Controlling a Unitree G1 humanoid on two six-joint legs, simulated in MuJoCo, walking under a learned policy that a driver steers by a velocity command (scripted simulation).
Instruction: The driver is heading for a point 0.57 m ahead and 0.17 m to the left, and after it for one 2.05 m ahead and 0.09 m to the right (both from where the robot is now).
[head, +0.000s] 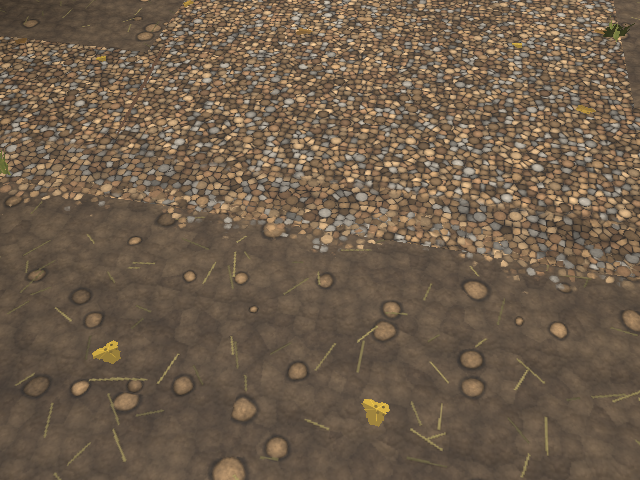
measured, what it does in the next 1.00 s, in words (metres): walks ahead, turning left: left foot, then right foot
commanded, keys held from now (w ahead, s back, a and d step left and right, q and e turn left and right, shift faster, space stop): w+q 0.64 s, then w+e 0.36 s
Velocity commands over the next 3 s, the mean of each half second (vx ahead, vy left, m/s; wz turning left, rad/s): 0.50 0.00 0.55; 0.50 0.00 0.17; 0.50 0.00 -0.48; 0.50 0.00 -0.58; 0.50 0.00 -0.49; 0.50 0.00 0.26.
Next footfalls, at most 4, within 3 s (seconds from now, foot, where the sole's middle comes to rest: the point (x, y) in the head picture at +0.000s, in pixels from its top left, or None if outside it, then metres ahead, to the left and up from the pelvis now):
0.28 left None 0.31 0.14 -0.78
0.76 right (341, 425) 0.62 0.03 -0.78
1.22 left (218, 363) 0.76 0.32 -0.78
1.70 right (332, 267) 1.06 0.06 -0.78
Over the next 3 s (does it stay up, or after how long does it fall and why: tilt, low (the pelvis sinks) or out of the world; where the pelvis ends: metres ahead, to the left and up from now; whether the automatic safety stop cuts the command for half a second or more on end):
stays up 1.52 -0.06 0.00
